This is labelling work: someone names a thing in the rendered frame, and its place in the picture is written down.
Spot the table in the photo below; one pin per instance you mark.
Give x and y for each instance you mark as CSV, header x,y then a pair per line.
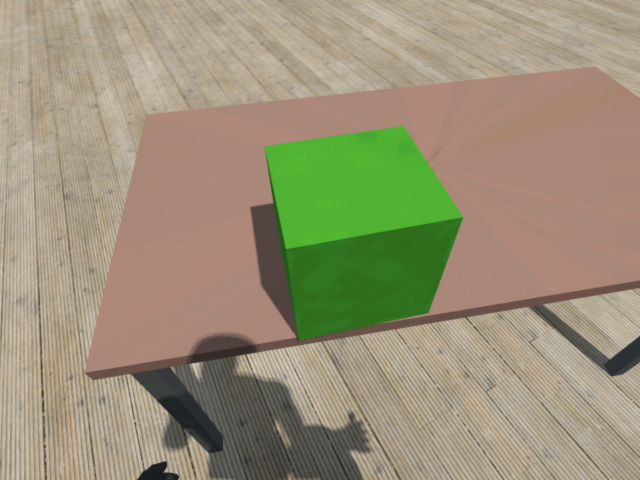
x,y
544,168

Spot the carton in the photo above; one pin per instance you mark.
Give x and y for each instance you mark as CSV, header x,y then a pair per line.
x,y
365,228

